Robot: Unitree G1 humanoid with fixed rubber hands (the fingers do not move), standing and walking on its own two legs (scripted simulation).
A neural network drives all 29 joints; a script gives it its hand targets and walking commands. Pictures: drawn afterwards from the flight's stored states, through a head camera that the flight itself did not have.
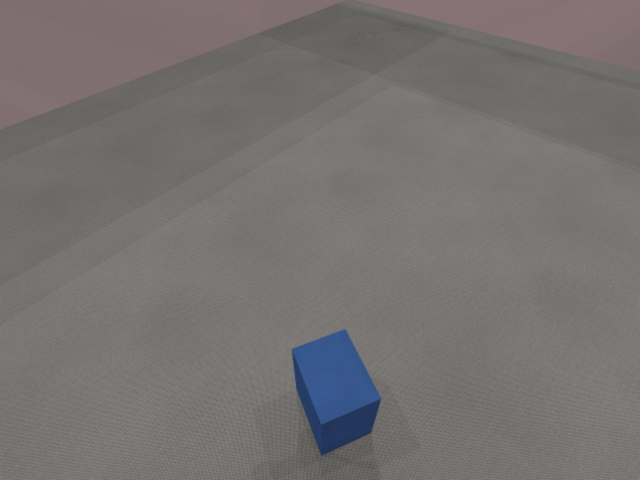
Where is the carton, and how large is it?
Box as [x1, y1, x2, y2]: [292, 329, 380, 455]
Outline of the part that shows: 345,329 292,349 296,388 321,455 369,433 371,431 380,401 380,397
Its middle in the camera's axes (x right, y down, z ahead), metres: +0.04 +0.44 +1.11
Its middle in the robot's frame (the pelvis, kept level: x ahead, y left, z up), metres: +0.50 -0.03 -0.64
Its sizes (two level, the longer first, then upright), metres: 0.213 0.163 0.271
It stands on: the floor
